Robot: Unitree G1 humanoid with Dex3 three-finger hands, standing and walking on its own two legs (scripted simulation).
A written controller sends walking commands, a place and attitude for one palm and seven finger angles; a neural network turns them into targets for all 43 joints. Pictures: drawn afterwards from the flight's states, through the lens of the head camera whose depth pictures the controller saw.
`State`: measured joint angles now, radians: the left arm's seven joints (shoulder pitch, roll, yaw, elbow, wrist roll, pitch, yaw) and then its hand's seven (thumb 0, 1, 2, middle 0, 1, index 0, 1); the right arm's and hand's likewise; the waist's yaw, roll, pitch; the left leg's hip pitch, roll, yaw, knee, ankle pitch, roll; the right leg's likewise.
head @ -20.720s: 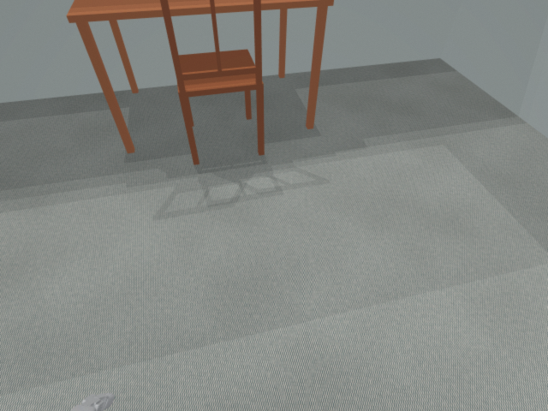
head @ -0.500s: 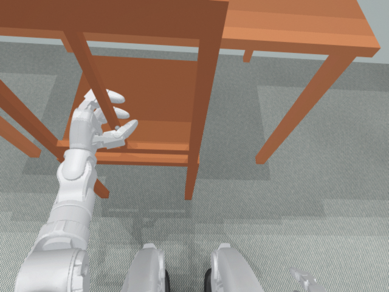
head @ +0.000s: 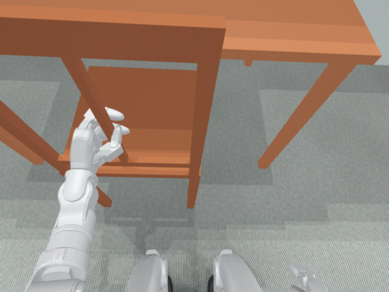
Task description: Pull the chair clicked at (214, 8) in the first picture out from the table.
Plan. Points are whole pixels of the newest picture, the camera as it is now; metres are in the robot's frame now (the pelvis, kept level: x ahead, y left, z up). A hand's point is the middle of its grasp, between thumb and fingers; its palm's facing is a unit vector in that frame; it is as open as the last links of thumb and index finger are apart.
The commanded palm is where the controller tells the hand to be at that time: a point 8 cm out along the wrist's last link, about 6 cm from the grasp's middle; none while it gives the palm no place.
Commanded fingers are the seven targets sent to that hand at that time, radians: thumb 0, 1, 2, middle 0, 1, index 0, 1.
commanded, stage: hook a spindle and tug to test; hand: left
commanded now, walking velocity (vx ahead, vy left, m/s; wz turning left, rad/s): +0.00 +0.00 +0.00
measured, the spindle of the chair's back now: (105, 123) +0.44 +0.17 +0.04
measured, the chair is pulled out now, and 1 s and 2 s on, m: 0.01 0.09 0.22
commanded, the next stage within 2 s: step backward, pulling the chair out in 0.24 s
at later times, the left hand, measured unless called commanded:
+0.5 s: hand (116, 151) +0.38 +0.15 +0.03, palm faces +0.03 -0.99 -0.15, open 5.2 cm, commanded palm +0.36 +0.20 +0.03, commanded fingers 0.00 0.90 0.90 -0.50 -1.45 -0.50 -1.45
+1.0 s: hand (127, 176) +0.33 +0.12 +0.04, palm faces -0.03 -0.99 -0.15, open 4.9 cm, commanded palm +0.31 +0.17 +0.04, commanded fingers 0.00 0.90 0.90 -0.50 -1.45 -0.50 -1.45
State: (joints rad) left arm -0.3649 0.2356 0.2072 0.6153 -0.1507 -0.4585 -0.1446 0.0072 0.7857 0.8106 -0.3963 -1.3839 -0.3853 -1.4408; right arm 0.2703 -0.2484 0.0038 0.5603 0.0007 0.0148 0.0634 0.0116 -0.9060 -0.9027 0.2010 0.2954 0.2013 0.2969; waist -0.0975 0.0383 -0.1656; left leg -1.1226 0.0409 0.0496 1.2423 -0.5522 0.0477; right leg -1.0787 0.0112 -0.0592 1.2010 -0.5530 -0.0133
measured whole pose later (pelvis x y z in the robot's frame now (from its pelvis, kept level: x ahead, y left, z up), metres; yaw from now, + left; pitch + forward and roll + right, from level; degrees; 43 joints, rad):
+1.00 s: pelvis -0.01 +0.00 +0.10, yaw -3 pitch +6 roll -1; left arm -0.31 0.17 0.05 0.85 -0.08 -0.24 0.07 0.03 0.77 0.81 -0.30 -1.10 -0.50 -1.45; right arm 0.23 -0.22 0.01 0.63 0.03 0.15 -0.10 0.01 -0.90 -0.90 0.20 0.30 0.20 0.30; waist -0.07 0.04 0.09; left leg -0.43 0.04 0.13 0.60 -0.27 0.04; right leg -0.41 0.03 0.00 0.54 -0.23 -0.01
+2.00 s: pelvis -0.13 +0.00 +0.10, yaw -5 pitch +2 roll +0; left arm -0.31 0.15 0.04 0.88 -0.03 -0.21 0.11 0.01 0.72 0.82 -0.31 -1.18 -0.50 -1.45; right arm 0.20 -0.33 -0.03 0.77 0.02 0.02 -0.13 0.01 -0.91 -0.90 0.20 0.30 0.20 0.30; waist -0.06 0.03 0.09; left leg -0.35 0.00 -0.03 0.58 -0.26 -0.02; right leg -0.38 -0.07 -0.04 0.60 -0.26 0.04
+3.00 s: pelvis -0.36 +0.02 +0.10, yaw -2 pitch +1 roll +2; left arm -0.35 0.14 -0.04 0.84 -0.03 -0.15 0.10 0.00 0.76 0.81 -0.24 -1.22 -0.50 -1.45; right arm 0.19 -0.27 -0.02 0.72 0.01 0.03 -0.12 0.01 -0.91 -0.90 0.20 0.30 0.20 0.30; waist -0.06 -0.04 0.12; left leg -0.27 0.00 -0.01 0.54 -0.29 -0.02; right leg -0.46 -0.08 -0.02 0.59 -0.14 0.03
